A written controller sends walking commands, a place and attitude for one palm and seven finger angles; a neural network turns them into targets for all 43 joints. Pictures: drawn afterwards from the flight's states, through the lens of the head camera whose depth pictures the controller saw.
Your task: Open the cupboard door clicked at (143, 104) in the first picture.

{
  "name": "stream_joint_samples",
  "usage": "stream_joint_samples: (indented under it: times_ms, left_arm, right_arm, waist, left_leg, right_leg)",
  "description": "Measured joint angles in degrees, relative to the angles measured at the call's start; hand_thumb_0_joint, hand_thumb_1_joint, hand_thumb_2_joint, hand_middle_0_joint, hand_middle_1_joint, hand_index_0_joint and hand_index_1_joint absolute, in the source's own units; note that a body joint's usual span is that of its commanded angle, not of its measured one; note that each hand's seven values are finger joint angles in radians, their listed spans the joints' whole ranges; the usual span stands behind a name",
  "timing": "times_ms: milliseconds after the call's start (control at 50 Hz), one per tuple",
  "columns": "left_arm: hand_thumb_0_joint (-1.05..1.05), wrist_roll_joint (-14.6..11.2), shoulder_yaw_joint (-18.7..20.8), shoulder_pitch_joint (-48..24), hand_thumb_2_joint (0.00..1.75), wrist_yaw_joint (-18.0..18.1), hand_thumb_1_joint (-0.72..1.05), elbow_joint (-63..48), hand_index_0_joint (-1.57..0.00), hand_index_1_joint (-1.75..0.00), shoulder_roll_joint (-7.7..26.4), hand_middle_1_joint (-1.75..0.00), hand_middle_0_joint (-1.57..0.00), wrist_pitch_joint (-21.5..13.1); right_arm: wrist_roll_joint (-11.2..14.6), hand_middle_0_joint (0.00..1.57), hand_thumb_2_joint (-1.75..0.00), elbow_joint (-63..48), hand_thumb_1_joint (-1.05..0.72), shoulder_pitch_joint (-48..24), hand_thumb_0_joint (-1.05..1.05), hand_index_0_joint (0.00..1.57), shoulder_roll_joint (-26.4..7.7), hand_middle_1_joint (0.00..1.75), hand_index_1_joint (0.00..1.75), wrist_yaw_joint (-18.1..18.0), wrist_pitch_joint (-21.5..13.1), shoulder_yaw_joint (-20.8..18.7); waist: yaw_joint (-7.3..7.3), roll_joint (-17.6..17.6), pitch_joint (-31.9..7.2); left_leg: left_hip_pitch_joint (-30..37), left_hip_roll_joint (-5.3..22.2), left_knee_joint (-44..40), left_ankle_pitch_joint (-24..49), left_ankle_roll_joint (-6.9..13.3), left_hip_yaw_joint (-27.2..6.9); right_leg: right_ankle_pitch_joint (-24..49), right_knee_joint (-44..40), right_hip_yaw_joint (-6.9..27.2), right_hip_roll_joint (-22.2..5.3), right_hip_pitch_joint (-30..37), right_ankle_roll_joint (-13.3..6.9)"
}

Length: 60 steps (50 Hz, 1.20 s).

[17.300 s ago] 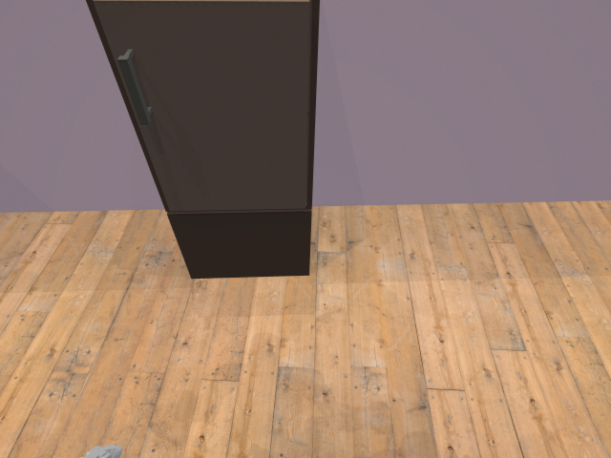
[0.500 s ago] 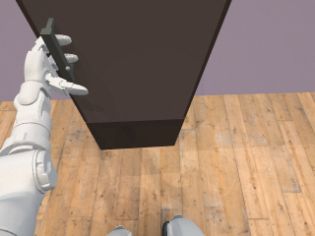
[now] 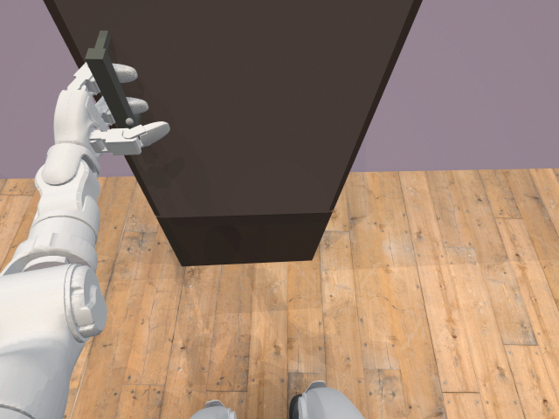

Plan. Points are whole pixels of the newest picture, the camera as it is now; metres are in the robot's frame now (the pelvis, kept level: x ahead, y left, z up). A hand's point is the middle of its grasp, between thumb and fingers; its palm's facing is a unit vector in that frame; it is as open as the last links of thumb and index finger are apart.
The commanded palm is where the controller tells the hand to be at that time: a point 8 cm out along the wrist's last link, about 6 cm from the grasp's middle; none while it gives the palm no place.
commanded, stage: close the thumb around the handle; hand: left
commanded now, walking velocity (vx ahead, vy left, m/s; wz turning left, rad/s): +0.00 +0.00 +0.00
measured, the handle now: (120, 93) +0.56 +0.19 +0.10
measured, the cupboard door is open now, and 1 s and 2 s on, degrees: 0 19 41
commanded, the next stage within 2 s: pull the door open along its arc in 0.34 s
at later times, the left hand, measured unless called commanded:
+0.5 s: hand (136, 120) +0.51 +0.16 +0.10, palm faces -0.03 -1.00 -0.01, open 5.3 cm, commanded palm +0.48 +0.21 +0.10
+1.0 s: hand (156, 193) +0.39 +0.13 +0.10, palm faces +0.20 -0.97 +0.09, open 5.6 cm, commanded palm +0.33 +0.16 +0.10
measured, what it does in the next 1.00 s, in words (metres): stands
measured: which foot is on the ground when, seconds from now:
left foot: down 0.00-1.00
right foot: down 0.00-1.00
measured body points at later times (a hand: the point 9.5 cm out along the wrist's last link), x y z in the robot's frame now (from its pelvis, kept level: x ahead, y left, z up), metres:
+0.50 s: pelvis +0.00 +0.00 +0.00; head +0.11 +0.01 +0.44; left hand +0.51 +0.22 +0.10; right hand -0.01 -0.27 -0.11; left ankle -0.02 +0.08 -0.70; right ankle +0.02 -0.12 -0.70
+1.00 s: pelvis +0.01 -0.01 +0.02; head +0.06 -0.01 +0.46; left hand +0.37 +0.18 +0.10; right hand +0.13 -0.25 -0.09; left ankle -0.02 +0.08 -0.70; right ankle +0.02 -0.12 -0.70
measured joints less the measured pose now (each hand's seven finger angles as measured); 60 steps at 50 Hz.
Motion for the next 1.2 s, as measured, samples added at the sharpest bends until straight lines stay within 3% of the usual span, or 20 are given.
stream_joint_samples:
  times_ms: [200,300,480,600,740,860,900,940,1060,1120,1200]
  left_arm:
    - [0.01,0.2,0.5,-0.2,0.76,0.1,0.59,-0.2,-0.38,-1.32,0.6,-1.32,-0.38,0.1]
    - [0.01,0.2,0.0,-0.9,0.84,-0.5,0.74,0.3,-0.39,-1.34,0.2,-1.34,-0.39,0.3]
    - [0.00,0.9,1.2,0.0,0.86,0.3,0.78,-0.3,-0.40,-1.35,0.4,-1.35,-0.39,0.4]
    - [0.01,-0.3,0.5,3.2,0.84,1.0,0.79,-3.7,-0.39,-1.35,-1.1,-1.35,-0.38,0.6]
    - [0.01,-3.0,-1.1,13.9,0.81,0.9,0.78,-14.7,-0.38,-1.35,-5.2,-1.35,-0.38,1.6]
    - [0.01,-5.3,-5.4,26.7,0.78,2.1,0.76,-29.0,-0.38,-1.35,-10.5,-1.35,-0.39,3.4]
    - [0.02,-5.9,-7.2,30.4,0.77,5.9,0.75,-34.4,-0.38,-1.35,-13.9,-1.35,-0.39,4.6]
    - [0.03,-5.4,-9.3,33.5,0.77,12.6,0.74,-39.6,-0.38,-1.35,-18.1,-1.35,-0.38,5.6]
    - [0.02,2.6,-18.0,41.7,0.80,31.2,0.75,-51.9,-0.39,-1.35,-27.5,-1.35,-0.36,9.0]
    - [0.01,5.5,-22.6,45.9,0.81,36.9,0.75,-56.4,-0.39,-1.35,-30.2,-1.35,-0.35,11.2]
    - [0.01,8.0,-27.9,50.6,0.81,41.9,0.75,-60.8,-0.40,-1.35,-32.7,-1.35,-0.35,14.1]
  right_arm:
    - [-0.1,0.20,-0.90,0.1,-0.90,0.9,0.01,0.21,0.0,0.30,0.30,-0.1,0.1,0.0]
    - [-0.1,0.20,-0.90,0.5,-0.90,1.0,0.01,0.21,-0.1,0.30,0.30,-0.1,0.2,0.1]
    - [-0.2,0.20,-0.90,-0.7,-0.90,0.9,0.01,0.21,0.0,0.30,0.30,-0.1,0.3,0.1]
    - [-0.1,0.20,-0.90,-0.7,-0.90,1.2,0.01,0.21,0.1,0.30,0.30,0.4,0.4,-0.4]
    - [0.9,0.20,-0.90,-1.9,-0.90,1.0,0.01,0.21,0.5,0.30,0.30,0.9,1.1,-1.2]
    - [1.8,0.20,-0.90,-3.4,-0.90,-1.1,0.01,0.21,1.0,0.30,0.30,1.3,0.4,-1.7]
    - [1.8,0.20,-0.90,-3.5,-0.90,-2.2,0.01,0.21,1.3,0.30,0.30,1.4,-0.5,-2.1]
    - [1.4,0.20,-0.90,-3.4,-0.91,-3.8,0.01,0.20,1.6,0.30,0.30,1.8,-1.6,-2.4]
    - [-0.9,0.20,-0.90,-3.7,-0.91,-9.4,0.01,0.20,3.0,0.30,0.30,3.1,-2.9,-2.5]
    - [-1.6,0.20,-0.90,-4.2,-0.91,-11.6,0.01,0.20,3.8,0.30,0.30,2.9,-2.6,-2.2]
    - [-2.2,0.20,-0.90,-4.7,-0.91,-13.6,0.01,0.20,5.0,0.30,0.30,2.1,-1.9,-1.5]
  waist:
    - [-0.33,0.2,0.1]
    - [-0.34,0.2,0.2]
    - [-0.84,0.2,0.2]
    - [0.09,0.4,-0.4]
    - [1.81,0.6,-1.5]
    - [3.94,0.7,-1.9]
    - [5.19,0.7,-1.8]
    - [6.30,0.7,-1.5]
    - [8.74,0.5,-1.1]
    - [9.49,0.7,-0.6]
    - [10.11,0.8,0.0]
  left_leg:
    - [-0.6,0.1,0.2,-0.1,0.0,0.0]
    - [-0.7,0.1,0.3,-0.2,0.0,-0.1]
    - [-0.4,0.3,0.0,-0.1,0.0,0.3]
    - [0.4,0.4,-0.7,0.0,-0.2,0.6]
    - [4.4,0.6,-3.1,0.1,-0.3,1.4]
    - [9.0,0.3,-5.8,0.7,-0.4,1.6]
    - [10.2,0.2,-6.3,0.8,-0.5,1.4]
    - [11.0,-0.1,-6.5,1.0,-0.6,1.1]
    - [12.5,-1.0,-6.6,1.5,-0.8,0.0]
    - [13.8,-1.3,-6.6,1.7,-1.0,-0.6]
    - [15.7,-1.5,-6.9,1.9,-1.3,-1.5]
  right_leg:
    - [0.0,0.0,0.0,0.1,-0.5,0.0]
    - [0.0,0.1,0.0,0.1,-0.6,0.1]
    - [0.1,0.0,0.4,0.4,-0.6,0.0]
    - [0.2,-0.5,0.7,0.5,0.0,-0.1]
    - [0.3,-2.3,1.5,0.9,3.3,-0.2]
    - [0.4,-4.2,1.8,0.8,7.7,-0.2]
    - [0.4,-4.6,1.7,0.7,8.8,-0.2]
    - [0.4,-4.8,1.3,0.4,9.8,-0.2]
    - [-0.2,-3.9,0.3,-0.5,11.4,-0.4]
    - [-0.5,-3.6,-0.3,-0.8,12.9,-0.6]
    - [-0.8,-3.6,-1.1,-1.1,14.9,-1.0]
